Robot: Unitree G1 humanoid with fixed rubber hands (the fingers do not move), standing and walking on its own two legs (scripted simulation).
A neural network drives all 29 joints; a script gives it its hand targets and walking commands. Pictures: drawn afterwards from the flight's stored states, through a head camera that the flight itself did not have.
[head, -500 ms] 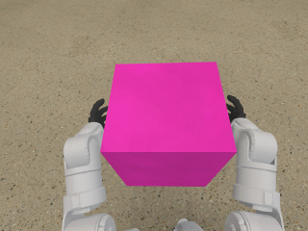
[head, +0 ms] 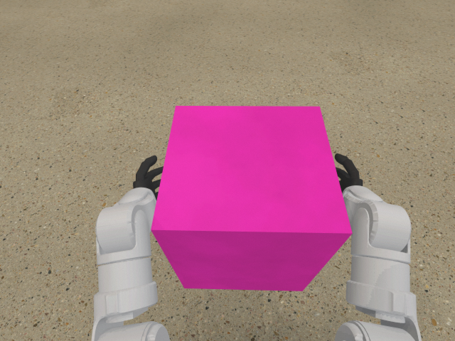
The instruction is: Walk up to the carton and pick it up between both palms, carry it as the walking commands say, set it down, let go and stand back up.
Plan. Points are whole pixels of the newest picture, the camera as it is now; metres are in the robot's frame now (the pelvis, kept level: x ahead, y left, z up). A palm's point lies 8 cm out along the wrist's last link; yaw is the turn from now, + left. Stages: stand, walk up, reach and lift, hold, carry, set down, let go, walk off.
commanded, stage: carry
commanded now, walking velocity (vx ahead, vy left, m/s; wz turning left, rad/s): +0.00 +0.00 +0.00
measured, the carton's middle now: (244, 207) +0.34 -0.01 +0.04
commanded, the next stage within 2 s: none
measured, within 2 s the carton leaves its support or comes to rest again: neither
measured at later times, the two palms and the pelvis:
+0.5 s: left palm (149, 203) +0.31 +0.14 +0.12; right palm (361, 203) +0.29 -0.19 +0.11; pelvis -0.02 -0.01 +0.00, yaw -1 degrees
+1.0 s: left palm (147, 213) +0.29 +0.14 +0.12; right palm (365, 214) +0.28 -0.19 +0.11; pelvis -0.03 -0.01 +0.00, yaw -1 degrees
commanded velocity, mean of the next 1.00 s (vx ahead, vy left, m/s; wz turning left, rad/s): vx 0.00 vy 0.00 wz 0.00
